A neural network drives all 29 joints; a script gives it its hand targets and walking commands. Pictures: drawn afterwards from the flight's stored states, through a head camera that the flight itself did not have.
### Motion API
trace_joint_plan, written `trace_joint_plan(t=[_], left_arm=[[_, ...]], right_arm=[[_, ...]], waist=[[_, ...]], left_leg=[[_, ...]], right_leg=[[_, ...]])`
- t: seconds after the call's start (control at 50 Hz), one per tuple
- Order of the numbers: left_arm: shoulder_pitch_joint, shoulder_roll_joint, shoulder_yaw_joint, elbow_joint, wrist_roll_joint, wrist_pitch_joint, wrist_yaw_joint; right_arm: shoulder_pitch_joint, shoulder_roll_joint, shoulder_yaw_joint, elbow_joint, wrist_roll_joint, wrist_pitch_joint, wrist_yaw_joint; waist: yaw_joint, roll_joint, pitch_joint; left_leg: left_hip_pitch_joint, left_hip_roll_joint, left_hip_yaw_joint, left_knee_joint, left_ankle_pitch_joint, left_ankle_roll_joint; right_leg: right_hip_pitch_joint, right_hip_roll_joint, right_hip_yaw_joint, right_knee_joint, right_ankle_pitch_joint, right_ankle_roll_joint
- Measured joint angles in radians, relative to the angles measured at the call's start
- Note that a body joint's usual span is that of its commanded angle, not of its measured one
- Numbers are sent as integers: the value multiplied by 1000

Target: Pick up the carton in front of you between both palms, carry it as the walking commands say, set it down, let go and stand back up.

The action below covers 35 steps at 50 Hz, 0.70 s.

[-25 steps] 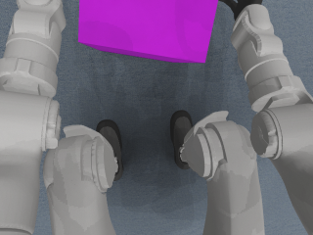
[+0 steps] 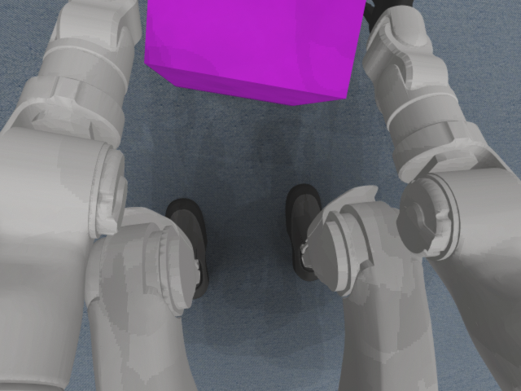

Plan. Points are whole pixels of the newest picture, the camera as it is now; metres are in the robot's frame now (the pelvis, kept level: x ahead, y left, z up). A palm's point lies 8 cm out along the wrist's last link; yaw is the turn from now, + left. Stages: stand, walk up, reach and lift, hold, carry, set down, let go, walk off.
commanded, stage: reach and lift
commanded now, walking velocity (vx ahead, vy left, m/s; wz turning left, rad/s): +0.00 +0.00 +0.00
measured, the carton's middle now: (251, 13) +0.54 +0.00 -0.25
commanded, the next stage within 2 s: none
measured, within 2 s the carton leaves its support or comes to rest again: leaves its support in 0.16 s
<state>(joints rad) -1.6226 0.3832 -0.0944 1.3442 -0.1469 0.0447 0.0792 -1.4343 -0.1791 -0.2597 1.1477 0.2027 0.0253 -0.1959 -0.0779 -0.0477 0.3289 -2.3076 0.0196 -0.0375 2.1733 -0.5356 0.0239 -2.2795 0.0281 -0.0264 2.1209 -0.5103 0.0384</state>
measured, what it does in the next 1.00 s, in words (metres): rises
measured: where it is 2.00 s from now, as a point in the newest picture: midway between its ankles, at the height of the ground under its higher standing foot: (251, 256)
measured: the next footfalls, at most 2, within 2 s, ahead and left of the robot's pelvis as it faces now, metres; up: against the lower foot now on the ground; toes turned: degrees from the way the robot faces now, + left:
none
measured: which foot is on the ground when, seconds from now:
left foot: down 0.00-1.00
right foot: down 0.00-1.00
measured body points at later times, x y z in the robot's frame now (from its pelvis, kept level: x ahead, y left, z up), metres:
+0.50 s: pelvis +0.00 -0.01 +0.05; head +0.28 +0.04 +0.40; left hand +0.53 +0.17 -0.03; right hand +0.51 -0.13 -0.03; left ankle +0.11 +0.12 -0.34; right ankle +0.13 -0.13 -0.34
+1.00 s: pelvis +0.03 -0.01 +0.17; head +0.24 +0.03 +0.56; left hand +0.49 +0.17 +0.11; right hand +0.49 -0.13 +0.12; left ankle +0.11 +0.12 -0.34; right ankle +0.13 -0.13 -0.34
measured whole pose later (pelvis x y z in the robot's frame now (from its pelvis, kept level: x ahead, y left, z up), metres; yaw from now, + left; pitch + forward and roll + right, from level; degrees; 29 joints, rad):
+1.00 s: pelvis +0.03 -0.01 +0.17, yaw +6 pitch +39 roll -1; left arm -0.89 0.00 0.35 0.68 0.20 0.38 0.04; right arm -0.81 0.09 -0.49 0.56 -0.16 0.37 -0.08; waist -0.05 0.00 -0.23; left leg -1.82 -0.05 -0.05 1.62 -0.49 -0.01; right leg -1.79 0.05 0.04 1.62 -0.51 0.04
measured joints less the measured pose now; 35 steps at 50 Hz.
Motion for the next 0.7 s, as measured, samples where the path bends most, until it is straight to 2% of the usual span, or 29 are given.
trace_joint_plan(t=[0.08, 0.14, 0.2, 0.24, 0.28, 0.38, 0.54, 0.62, 0.7], left_arm=[[14, -20, 63, -43, 61, 53, 1], [58, -39, 84, -109, 75, 84, 14], [135, -52, 84, -198, 63, 113, 36], [194, -64, 84, -267, 54, 139, 48], [254, -80, 101, -336, 61, 168, 47], [367, -150, 203, -442, 128, 235, 22], [412, -249, 426, -406, 328, 286, -39], [434, -290, 489, -423, 397, 288, -52], [476, -317, 505, -472, 414, 294, -58]], right_arm=[[13, -4, -45, -37, -41, 54, 23], [35, -12, -44, -84, -38, 92, 28], [81, 1, -38, -157, -22, 126, 13], [131, 26, -42, -224, -18, 146, -23], [198, 56, -67, -300, -30, 170, -23], [339, 133, -149, -428, -127, 222, 9], [382, 219, -306, -434, -354, 296, 76], [403, 229, -328, -461, -403, 318, 99], [428, 235, -322, -494, -414, 332, 111]], waist=[[0, 4, -12], [0, 3, -24], [-3, -3, -54], [-6, -7, -87], [-6, -10, -134], [13, 4, -273], [18, 56, -431], [22, 62, -469], [29, 57, -494]], left_leg=[[-16, -7, 3, 21, -1, 4], [-23, -12, 10, 35, -3, 4], [-24, -18, 13, 41, -8, 0], [-19, -26, 14, 35, -10, -6], [-12, -34, 14, 21, -10, -14], [28, -58, 3, -51, -1, -34], [129, -78, -15, -221, 37, -39], [175, -75, -14, -298, 53, -37], [219, -70, -9, -359, 60, -37]], right_leg=[[-12, 10, 11, 23, -8, 15], [-20, 16, 23, 44, -18, 21], [-21, 26, 34, 56, -30, 29], [-18, 32, 44, 57, -38, 35], [-11, 36, 51, 50, -45, 34], [31, 30, 52, -8, -50, 24], [141, 12, 40, -176, -22, 12], [183, 22, 47, -255, -1, 13], [219, 31, 57, -316, 14, 13]])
